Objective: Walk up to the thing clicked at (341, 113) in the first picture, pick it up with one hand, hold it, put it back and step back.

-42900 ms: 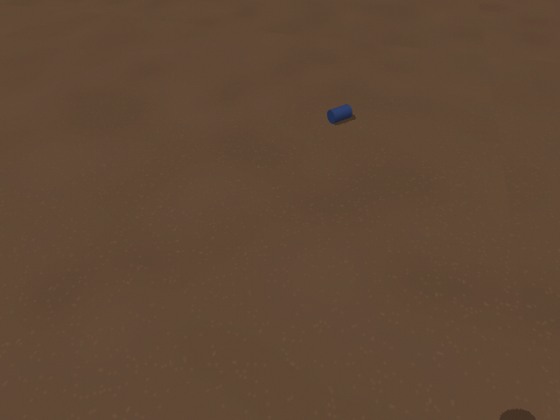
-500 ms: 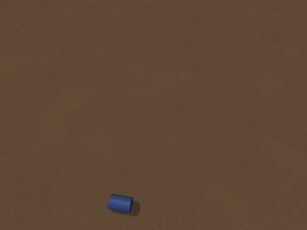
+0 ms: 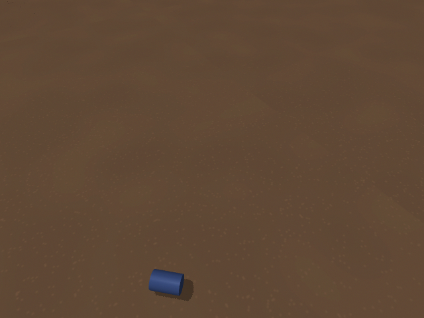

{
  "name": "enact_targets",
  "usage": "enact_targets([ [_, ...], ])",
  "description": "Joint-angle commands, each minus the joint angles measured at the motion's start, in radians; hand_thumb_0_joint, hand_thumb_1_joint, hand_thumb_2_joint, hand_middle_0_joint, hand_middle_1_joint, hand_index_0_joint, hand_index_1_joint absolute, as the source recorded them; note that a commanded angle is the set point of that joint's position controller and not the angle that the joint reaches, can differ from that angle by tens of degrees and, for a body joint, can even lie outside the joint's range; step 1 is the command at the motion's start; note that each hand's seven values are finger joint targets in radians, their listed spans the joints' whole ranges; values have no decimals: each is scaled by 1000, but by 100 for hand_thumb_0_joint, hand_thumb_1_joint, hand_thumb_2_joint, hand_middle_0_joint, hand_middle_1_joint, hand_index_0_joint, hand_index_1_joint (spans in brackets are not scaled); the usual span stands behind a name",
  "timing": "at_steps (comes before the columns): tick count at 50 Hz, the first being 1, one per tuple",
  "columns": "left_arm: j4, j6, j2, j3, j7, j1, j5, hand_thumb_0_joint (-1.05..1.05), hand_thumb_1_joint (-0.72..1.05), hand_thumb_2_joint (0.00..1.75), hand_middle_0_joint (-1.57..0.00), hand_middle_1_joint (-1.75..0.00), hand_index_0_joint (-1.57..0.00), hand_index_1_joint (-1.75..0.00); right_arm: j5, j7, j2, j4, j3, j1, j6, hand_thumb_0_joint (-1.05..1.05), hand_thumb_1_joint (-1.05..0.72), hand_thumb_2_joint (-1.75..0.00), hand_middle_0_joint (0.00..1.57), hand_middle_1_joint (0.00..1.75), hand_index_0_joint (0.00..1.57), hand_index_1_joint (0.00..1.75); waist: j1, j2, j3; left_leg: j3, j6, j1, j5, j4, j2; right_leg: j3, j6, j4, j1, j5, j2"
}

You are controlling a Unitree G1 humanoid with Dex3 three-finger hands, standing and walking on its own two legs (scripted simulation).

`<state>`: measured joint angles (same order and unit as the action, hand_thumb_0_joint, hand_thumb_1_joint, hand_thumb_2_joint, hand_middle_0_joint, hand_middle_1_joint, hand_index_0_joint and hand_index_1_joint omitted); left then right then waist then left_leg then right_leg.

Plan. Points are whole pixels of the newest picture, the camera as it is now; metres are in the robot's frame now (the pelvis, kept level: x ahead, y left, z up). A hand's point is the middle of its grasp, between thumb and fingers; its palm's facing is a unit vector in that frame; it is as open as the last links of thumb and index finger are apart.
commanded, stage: stand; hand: left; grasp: from above
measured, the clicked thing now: (166, 282) +0.42 +0.24 -0.74
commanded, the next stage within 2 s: rise first in 0.32 s
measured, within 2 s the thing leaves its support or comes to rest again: neither
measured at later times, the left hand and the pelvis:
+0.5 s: hand out of the picture +0.09 +0.25 -0.16, palm faces +0.03 -0.94 -0.34, open 7.5 cm; pelvis -0.01 +0.00 +0.00, yaw +0 degrees
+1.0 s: hand out of the picture +0.13 +0.26 -0.21, palm faces -0.10 -0.91 -0.40, open 13.6 cm; pelvis -0.01 +0.01 -0.07, yaw +0 degrees
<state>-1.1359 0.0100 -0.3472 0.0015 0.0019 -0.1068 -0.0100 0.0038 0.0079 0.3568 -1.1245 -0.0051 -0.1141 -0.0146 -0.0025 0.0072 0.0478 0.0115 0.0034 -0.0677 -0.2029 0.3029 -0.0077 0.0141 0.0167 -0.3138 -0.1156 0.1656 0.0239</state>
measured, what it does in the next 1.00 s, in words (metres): lowers itself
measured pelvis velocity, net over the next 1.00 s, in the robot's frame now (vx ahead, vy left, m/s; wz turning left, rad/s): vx -0.01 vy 0.01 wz -0.01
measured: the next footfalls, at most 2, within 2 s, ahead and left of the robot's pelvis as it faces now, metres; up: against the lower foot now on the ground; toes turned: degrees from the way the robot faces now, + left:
none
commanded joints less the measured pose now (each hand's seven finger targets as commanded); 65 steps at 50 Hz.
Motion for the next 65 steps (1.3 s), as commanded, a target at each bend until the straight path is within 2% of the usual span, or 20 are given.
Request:
enact_targets([
  [1,57,20,-221,39,-11,42,1,0,90,90,-20,-30,-20,-30,3,-19,212,60,36,35,-19,0,-90,-90,20,30,20,30,6,-9,-75,90,17,-32,205,-42,138,-93,-33,26,54,-184,115],
  [20,62,22,-217,37,-11,29,2,0,90,90,-20,-30,-20,-30,4,-16,212,62,39,30,-19,0,-90,-90,20,30,20,30,4,-7,-65,92,19,-40,166,-49,137,-97,-35,35,51,-153,114],
  [21,65,23,-216,37,-11,29,-1,0,82,95,-15,-38,-16,-38,4,-17,214,63,39,33,-19,0,-93,-91,20,30,20,30,6,-6,-74,91,21,-31,168,-45,139,-97,-35,32,48,-156,116],
  [22,416,119,-50,39,-28,380,57,0,74,93,-22,-46,-19,-46,-62,-38,46,347,-5,24,-68,0,-95,-91,20,30,20,30,-118,-1,14,-37,9,-160,23,33,5,5,-24,-36,-203,-52,-24],
  [23,347,109,-95,56,-34,489,56,0,66,91,-21,-54,-18,-54,-63,-46,66,286,-2,-29,-67,0,-87,-89,20,30,20,30,-86,-13,-28,-36,13,-159,-15,49,-4,13,-22,-40,-158,-2,-19],
  [24,168,74,-174,107,-35,278,33,0,58,91,-15,-62,-15,-62,-66,-56,105,294,21,-71,-56,0,-86,-89,20,30,20,30,-58,-56,-8,-35,11,-197,-26,67,4,23,-27,-53,-162,31,-30],
  [25,104,53,-213,135,-22,251,9,0,50,91,-11,-70,-12,-70,-56,-56,103,302,34,-86,-51,0,-84,-89,20,30,20,30,-45,-65,-60,-33,13,-241,-12,127,-5,19,-30,-89,-187,29,-23],
  [26,132,51,-246,154,-9,327,-6,0,43,94,-7,-78,-9,-78,-51,-57,99,333,42,-91,-54,0,-86,-89,20,30,20,30,-38,-62,-107,-30,15,-265,1,171,-6,18,-29,-136,-193,13,-22],
  [27,133,56,-261,178,2,311,-33,0,35,95,-5,-86,-8,-86,-36,-58,100,353,60,-106,-61,0,-87,-89,20,30,20,30,-25,-45,-194,-29,12,-277,23,210,-7,11,-30,-184,-189,-20,-19],
  [28,81,44,-244,194,11,187,-60,0,27,95,-3,-94,-7,-94,-24,-53,92,364,75,-135,-64,0,-90,-90,20,30,20,30,-5,-4,-233,-29,7,-316,48,253,-16,7,-33,-226,-194,-45,-14],
  [30,140,21,-231,215,20,78,-81,0,11,99,0,-109,-4,-106,-21,-43,83,426,84,-142,-69,0,-91,-90,20,30,20,30,41,45,-300,-26,-5,-344,82,276,-22,6,-44,-269,-171,-55,-19],
  [34,244,-76,-173,182,18,55,-105,0,-20,100,-4,-108,-5,-106,-34,-40,75,516,89,-108,-70,0,-92,-91,20,30,20,30,13,33,-265,-10,-10,-376,83,285,-10,17,-45,-274,-222,-32,-33],
  [38,331,-135,-170,186,4,73,-129,0,-50,96,-7,-109,-8,-108,-31,-36,59,575,83,-94,-85,0,-88,-90,20,30,20,30,-1,-18,-241,-9,0,-468,-3,370,-4,25,-38,-340,-338,54,-39],
  [41,433,-134,-174,201,0,78,-139,0,-53,97,-7,-109,-8,-108,-26,-35,50,601,88,-116,-109,0,-88,-90,20,30,20,30,-13,-4,-278,-11,5,-528,-49,456,-3,21,-34,-420,-418,92,-37],
  [45,541,-137,-201,229,0,-12,-167,0,-52,99,-7,-110,-7,-109,-23,-43,48,632,97,-126,-133,0,-88,-90,20,30,20,30,-12,30,-353,-6,2,-565,-6,538,1,14,-37,-514,-475,55,-32],
  [46,633,-133,-181,202,3,15,-165,0,-53,99,-7,-109,-7,-109,-22,-45,42,647,97,-125,-138,0,-89,-90,20,30,20,30,-21,40,-377,-5,1,-567,11,553,3,11,-38,-528,-483,35,-30],
  [51,714,-172,-185,211,8,-110,-189,0,-54,99,-7,-108,-6,-109,-16,-51,48,657,102,-133,-152,0,-88,-90,20,30,20,30,-23,61,-419,17,-8,-590,97,619,18,23,-43,-614,-544,-3,-33],
  [53,743,-188,-184,213,3,-139,-196,0,-54,96,-7,-109,-8,-108,-15,-51,42,669,99,-131,-155,0,-90,-90,20,30,20,30,-28,52,-412,14,-4,-626,84,649,14,20,-42,-630,-561,-1,-32],
  [55,794,-198,-149,178,10,-145,-195,0,-54,97,-8,-108,-8,-107,-14,-48,42,689,95,-108,-160,0,-90,-90,20,30,20,30,-33,75,-389,23,-9,-643,65,656,20,24,-44,-656,-617,37,-33],
  [65,873,-209,-170,208,3,-236,-239,0,-55,94,-9,-108,-11,-107,-13,-30,37,734,95,-99,-181,0,-92,-91,20,30,20,30,-28,54,-453,25,0,-784,20,795,6,25,-46,-781,-726,64,-33],
])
